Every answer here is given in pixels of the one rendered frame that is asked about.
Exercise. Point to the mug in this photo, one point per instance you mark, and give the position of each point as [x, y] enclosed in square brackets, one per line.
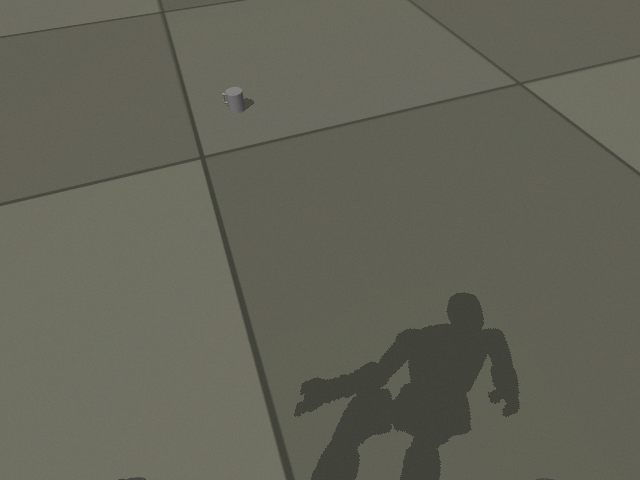
[235, 99]

